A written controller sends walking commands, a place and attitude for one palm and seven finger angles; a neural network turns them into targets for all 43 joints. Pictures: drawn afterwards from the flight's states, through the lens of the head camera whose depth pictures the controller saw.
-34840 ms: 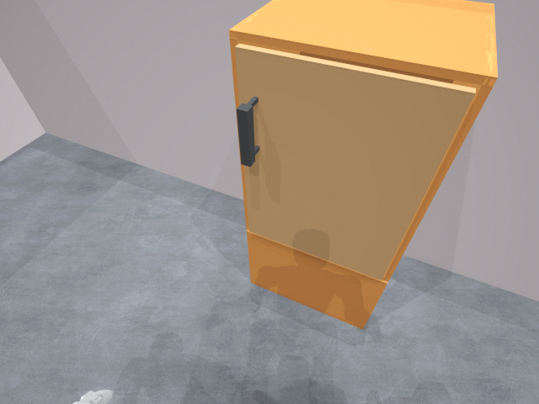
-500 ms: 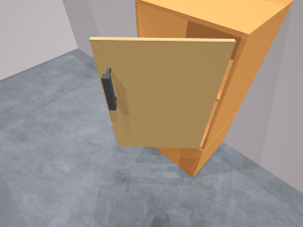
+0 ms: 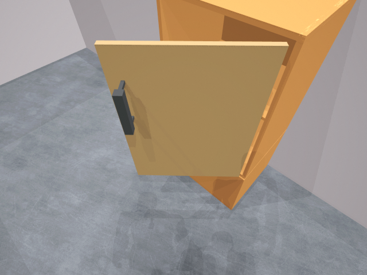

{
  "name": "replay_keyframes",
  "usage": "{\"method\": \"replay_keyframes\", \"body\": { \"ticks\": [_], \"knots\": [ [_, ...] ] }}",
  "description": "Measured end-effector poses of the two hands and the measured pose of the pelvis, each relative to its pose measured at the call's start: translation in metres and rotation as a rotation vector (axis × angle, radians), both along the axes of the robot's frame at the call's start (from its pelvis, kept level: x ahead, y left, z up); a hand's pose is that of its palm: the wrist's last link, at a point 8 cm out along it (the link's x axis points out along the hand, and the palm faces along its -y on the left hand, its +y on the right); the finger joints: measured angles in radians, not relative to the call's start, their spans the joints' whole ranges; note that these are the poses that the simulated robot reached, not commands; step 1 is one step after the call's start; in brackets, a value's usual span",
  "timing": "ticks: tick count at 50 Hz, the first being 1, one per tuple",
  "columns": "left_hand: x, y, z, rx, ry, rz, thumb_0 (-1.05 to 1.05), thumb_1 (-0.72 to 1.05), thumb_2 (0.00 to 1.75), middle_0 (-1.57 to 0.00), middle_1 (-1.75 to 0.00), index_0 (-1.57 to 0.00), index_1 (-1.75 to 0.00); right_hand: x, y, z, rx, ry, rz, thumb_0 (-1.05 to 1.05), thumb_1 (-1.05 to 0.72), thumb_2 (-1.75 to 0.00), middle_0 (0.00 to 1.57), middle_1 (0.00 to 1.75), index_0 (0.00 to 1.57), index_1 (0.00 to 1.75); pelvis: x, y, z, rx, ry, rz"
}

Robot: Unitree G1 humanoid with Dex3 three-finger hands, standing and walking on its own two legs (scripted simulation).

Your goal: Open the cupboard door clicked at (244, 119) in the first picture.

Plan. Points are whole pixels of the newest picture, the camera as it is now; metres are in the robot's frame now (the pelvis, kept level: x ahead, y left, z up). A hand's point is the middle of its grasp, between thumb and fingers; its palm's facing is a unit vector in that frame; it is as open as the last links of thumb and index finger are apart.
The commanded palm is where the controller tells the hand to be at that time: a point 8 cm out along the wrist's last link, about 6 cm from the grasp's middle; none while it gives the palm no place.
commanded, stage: come to a stop and stand still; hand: left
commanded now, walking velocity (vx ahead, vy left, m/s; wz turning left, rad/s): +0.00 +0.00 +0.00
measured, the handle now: (126, 108) +0.51 +0.19 +0.05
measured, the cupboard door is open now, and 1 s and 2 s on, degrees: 41 41 41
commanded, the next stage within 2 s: look again from close up in 0.08 s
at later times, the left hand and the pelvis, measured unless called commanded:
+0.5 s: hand out of the picture +0.02 +0.16 -0.17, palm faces +0.02 -0.98 -0.21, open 7.4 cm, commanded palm none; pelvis -0.01 -0.02 +0.01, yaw +0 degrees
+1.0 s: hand (111, 242) +0.18 +0.16 -0.01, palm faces +0.26 -0.96 -0.11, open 7.6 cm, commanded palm +0.09 +0.21 -0.05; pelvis -0.03 -0.04 -0.01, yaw +3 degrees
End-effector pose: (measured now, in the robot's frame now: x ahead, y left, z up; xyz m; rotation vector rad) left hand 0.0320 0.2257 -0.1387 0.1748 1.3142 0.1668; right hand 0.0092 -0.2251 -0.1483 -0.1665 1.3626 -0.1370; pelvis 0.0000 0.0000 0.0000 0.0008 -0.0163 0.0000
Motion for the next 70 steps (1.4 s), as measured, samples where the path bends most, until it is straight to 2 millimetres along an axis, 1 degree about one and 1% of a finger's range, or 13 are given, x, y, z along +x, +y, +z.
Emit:
{"method": "replay_keyframes", "body": {
  "ticks": [12, 26, 41, 43, 49, 52, 54, 56, 58, 61, 63, 66, 70],
  "knots": [
    [-0.009, -0.011, 0.0, -0.008, 0.016, 0.004, 0.01, 0.91, 0.9, -0.2, -0.3, -0.2, -0.3, 0.007, -0.016, 0.005, -0.011, -0.009, 0.015, 0.0, -0.91, -0.9, 0.2, 0.3, 0.2, 0.29, -0.003, -0.012, 0.002, 0.001, -0.002, 0.004],
    [-0.023, -0.023, 0.0, -0.017, 0.031, 0.008, 0.01, 0.9, 0.9, -0.2, -0.3, -0.2, -0.3, -0.003, -0.028, 0.008, -0.011, 0.013, 0.016, 0.0, -0.91, -0.9, 0.2, 0.3, 0.2, 0.29, -0.007, -0.024, 0.005, 0.0, -0.002, 0.008],
    [-0.028, -0.029, 0.001, -0.015, 0.029, 0.012, 0.01, 0.91, 0.9, -0.2, -0.3, -0.2, -0.3, -0.012, -0.03, 0.009, -0.002, 0.032, 0.014, 0.0, -0.91, -0.9, 0.2, 0.3, 0.2, 0.29, -0.011, -0.031, 0.006, -0.002, 0.008, 0.013],
    [-0.003, -0.025, 0.02, -0.013, -0.151, 0.097, 0.01, 0.9, 0.9, -0.2, -0.3, -0.2, -0.3, -0.003, -0.032, 0.014, -0.013, -0.07, 0.018, 0.0, -0.91, -0.9, 0.2, 0.3, 0.2, 0.3, -0.014, -0.031, 0.005, 0.0, 0.012, 0.013],
    [0.106, -0.017, 0.128, 0.044, -0.892, 0.08, 0.02, 0.85, 0.88, -0.2, -0.33, -0.2, -0.34, 0.06, -0.045, 0.029, -0.026, -0.46, 0.058, 0.01, -0.91, -0.9, 0.2, 0.3, 0.2, 0.3, -0.025, -0.034, -0.003, 0.01, 0.048, 0.046],
    [0.134, -0.021, 0.158, 0.003, -1.172, -0.005, 0.01, 0.8, 0.85, -0.2, -0.36, -0.2, -0.37, 0.094, -0.055, 0.043, -0.038, -0.63, 0.091, 0.01, -0.91, -0.9, 0.2, 0.3, 0.2, 0.3, -0.036, -0.041, -0.014, 0.015, 0.104, 0.033],
    [0.135, -0.027, 0.16, -0.05, -1.294, -0.075, 0.01, 0.76, 0.84, -0.2, -0.39, -0.21, -0.39, 0.114, -0.063, 0.052, -0.05, -0.727, 0.12, 0.01, -0.91, -0.9, 0.21, 0.3, 0.2, 0.3, -0.043, -0.046, -0.025, 0.02, 0.141, 0.021],
    [0.123, -0.032, 0.147, -0.102, -1.334, -0.151, 0.01, 0.72, 0.82, -0.21, -0.41, -0.21, -0.42, 0.131, -0.071, 0.06, -0.064, -0.806, 0.155, 0.01, -0.91, -0.9, 0.2, 0.3, 0.2, 0.3, -0.05, -0.051, -0.036, 0.022, 0.167, 0.017],
    [0.105, -0.033, 0.125, -0.141, -1.293, -0.183, 0.0, 0.68, 0.8, -0.21, -0.44, -0.21, -0.45, 0.144, -0.077, 0.064, -0.083, -0.858, 0.186, 0.01, -0.9, -0.9, 0.2, 0.3, 0.2, 0.3, -0.054, -0.055, -0.047, 0.025, 0.192, 0.018],
    [0.075, -0.024, 0.093, -0.159, -1.193, -0.114, 0.01, 0.61, 0.77, -0.22, -0.49, -0.22, -0.49, 0.157, -0.083, 0.064, -0.114, -0.888, 0.219, 0.01, -0.9, -0.9, 0.2, 0.3, 0.2, 0.3, -0.059, -0.059, -0.06, 0.02, 0.214, 0.028],
    [0.058, -0.014, 0.085, -0.122, -1.167, -0.041, 0.01, 0.56, 0.75, -0.23, -0.52, -0.23, -0.52, 0.161, -0.083, 0.06, -0.124, -0.885, 0.236, 0.01, -0.9, -0.9, 0.2, 0.3, 0.2, 0.3, -0.061, -0.061, -0.065, 0.008, 0.217, 0.04],
    [0.052, -0.002, 0.098, -0.036, -1.233, -0.007, 0.01, 0.49, 0.73, -0.23, -0.56, -0.23, -0.57, 0.159, -0.075, 0.048, -0.119, -0.85, 0.267, 0.01, -0.91, -0.9, 0.2, 0.3, 0.19, 0.29, -0.062, -0.063, -0.069, -0.013, 0.218, 0.057],
    [0.073, -0.001, 0.131, -0.016, -1.372, -0.125, 0.02, 0.4, 0.69, -0.23, -0.62, -0.23, -0.62, 0.144, -0.057, 0.025, -0.071, -0.779, 0.275, 0.01, -0.9, -0.9, 0.2, 0.3, 0.19, 0.3, -0.064, -0.061, -0.07, -0.037, 0.214, 0.073]
  ]
}}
